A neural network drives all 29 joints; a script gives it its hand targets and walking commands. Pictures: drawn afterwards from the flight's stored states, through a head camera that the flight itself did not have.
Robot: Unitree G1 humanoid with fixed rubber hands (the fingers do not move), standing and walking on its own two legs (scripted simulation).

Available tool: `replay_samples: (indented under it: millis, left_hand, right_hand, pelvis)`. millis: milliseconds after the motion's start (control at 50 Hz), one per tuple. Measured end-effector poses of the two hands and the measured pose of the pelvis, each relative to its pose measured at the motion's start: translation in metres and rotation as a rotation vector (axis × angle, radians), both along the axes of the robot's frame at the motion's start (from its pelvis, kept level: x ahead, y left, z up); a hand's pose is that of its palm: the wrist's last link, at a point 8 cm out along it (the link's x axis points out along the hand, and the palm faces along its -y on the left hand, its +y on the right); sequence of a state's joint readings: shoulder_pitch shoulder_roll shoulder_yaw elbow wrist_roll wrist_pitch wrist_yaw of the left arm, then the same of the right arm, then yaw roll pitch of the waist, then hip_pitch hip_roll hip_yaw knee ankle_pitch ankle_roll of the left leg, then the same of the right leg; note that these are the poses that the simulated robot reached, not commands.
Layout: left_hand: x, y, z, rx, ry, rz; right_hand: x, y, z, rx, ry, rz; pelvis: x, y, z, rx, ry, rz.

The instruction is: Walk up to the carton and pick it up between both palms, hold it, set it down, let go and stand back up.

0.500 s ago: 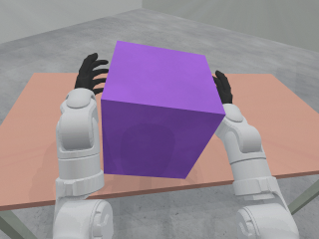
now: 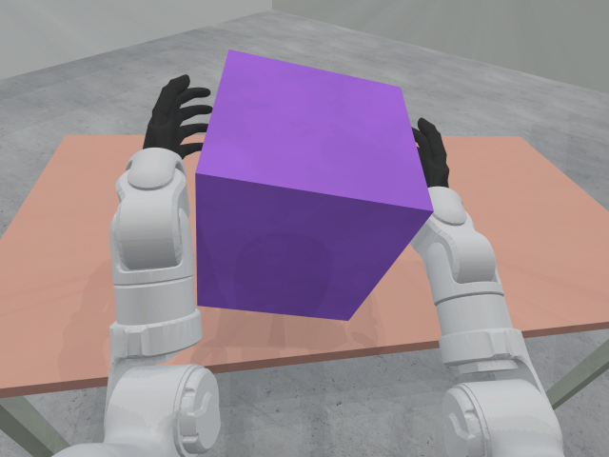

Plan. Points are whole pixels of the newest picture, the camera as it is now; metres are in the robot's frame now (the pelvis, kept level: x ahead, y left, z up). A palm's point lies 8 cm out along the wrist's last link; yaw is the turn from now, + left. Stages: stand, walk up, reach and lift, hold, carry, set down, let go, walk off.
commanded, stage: set down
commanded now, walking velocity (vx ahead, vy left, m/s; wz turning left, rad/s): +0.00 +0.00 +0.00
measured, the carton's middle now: (295, 200) +0.38 +0.01 +0.18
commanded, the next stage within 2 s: none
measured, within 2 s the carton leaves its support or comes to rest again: neither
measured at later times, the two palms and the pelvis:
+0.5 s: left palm (196, 193) +0.39 +0.13 +0.18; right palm (416, 225) +0.38 -0.17 +0.14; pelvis +0.04 -0.01 +0.00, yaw +1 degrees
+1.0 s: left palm (195, 195) +0.41 +0.14 +0.16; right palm (408, 226) +0.39 -0.16 +0.13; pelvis +0.03 +0.00 +0.00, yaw +1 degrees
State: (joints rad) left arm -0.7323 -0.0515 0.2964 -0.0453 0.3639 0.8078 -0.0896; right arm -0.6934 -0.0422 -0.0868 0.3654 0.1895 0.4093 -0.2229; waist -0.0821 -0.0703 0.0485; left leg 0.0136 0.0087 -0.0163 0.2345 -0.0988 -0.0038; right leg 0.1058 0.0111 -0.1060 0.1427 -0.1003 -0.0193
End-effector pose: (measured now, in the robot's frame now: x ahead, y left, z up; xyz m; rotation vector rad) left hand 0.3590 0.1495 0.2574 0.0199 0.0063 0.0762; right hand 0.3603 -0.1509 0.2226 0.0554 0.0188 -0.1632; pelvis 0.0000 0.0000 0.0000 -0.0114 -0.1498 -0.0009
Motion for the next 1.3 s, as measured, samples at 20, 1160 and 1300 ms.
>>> replay_samples:
  millis: [20,1160,1300]
  left_hand:
    - [0.001,0.000,0.000,0.005,-0.007,-0.001]
    - [0.057,-0.018,-0.111,0.044,0.127,-0.053]
    - [0.061,-0.015,-0.127,0.043,0.145,-0.041]
  right_hand:
    - [0.001,0.000,-0.001,0.000,-0.008,0.000]
    - [0.037,-0.018,-0.104,-0.054,0.091,-0.059]
    - [0.045,-0.015,-0.113,-0.057,0.104,-0.046]
  pelvis:
    - [0.000,0.000,0.000,0.001,-0.004,0.000]
    - [0.032,-0.004,0.001,0.007,0.073,0.025]
    - [0.036,-0.006,0.002,0.008,0.108,0.031]
